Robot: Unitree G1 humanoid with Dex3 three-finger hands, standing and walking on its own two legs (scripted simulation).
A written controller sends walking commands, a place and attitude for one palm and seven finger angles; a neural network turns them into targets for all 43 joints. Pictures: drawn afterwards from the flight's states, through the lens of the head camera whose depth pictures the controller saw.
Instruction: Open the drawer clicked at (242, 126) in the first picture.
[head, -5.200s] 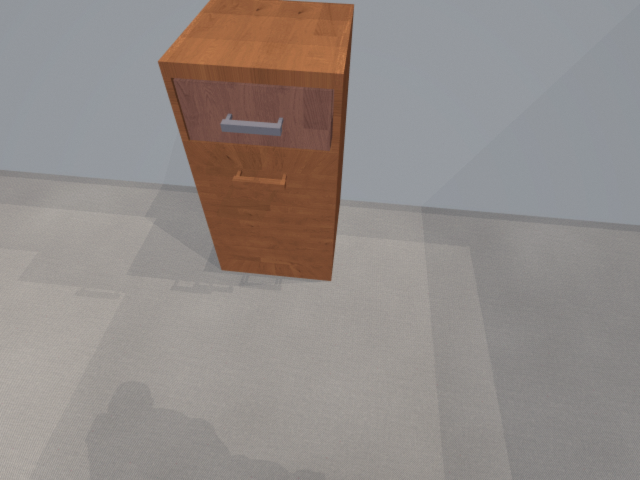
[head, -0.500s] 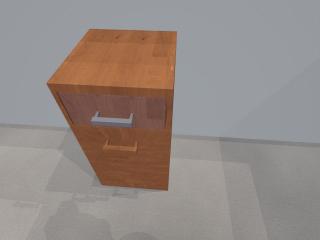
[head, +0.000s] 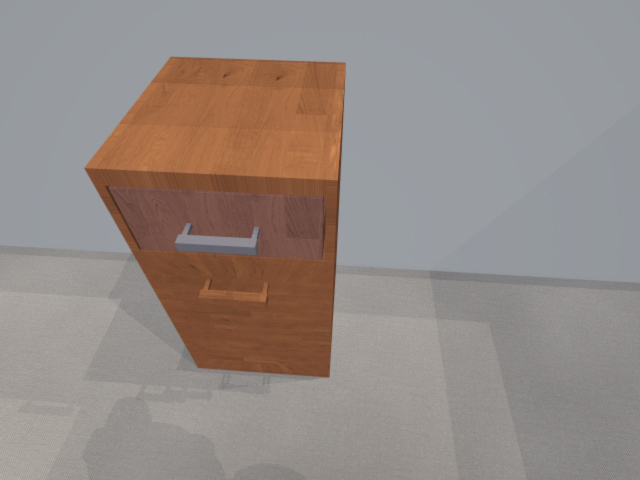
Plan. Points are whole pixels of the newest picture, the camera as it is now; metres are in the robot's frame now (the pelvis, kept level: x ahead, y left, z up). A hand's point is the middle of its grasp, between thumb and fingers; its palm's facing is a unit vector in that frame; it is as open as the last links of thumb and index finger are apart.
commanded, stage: come to a stop and stand still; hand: left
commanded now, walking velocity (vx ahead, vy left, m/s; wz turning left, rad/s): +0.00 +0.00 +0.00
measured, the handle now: (219, 237) +0.54 +0.23 -0.07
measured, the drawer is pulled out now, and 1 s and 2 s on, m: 0.00 0.00 0.00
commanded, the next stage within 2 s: look again from close up in 0.50 s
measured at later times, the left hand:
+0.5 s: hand out of the picture -0.06 +0.10 -0.17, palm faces +0.08 -0.99 -0.11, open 7.4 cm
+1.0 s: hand out of the picture +0.02 +0.18 -0.18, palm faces +0.07 -0.98 -0.19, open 7.3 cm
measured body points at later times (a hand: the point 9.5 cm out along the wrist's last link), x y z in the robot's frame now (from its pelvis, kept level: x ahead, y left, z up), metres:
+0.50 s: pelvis -0.02 -0.03 +0.00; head -0.01 -0.03 +0.45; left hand -0.06 +0.15 -0.16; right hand -0.07 -0.22 -0.16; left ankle -0.03 +0.09 -0.74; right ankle +0.02 -0.12 -0.74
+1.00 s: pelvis -0.01 +0.00 +0.00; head -0.03 +0.01 +0.45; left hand +0.01 +0.23 -0.16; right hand +0.00 -0.22 -0.16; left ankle -0.03 +0.09 -0.74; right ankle +0.02 -0.12 -0.74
